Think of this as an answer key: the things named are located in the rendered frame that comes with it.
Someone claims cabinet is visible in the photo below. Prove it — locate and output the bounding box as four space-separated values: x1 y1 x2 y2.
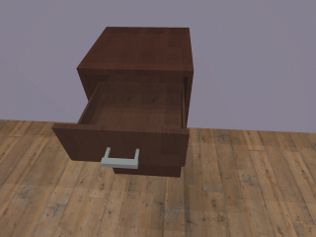
76 27 194 178

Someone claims handle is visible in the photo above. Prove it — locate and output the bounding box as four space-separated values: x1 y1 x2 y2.
100 147 140 169

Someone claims drawer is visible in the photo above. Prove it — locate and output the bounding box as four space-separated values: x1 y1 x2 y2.
52 81 190 167

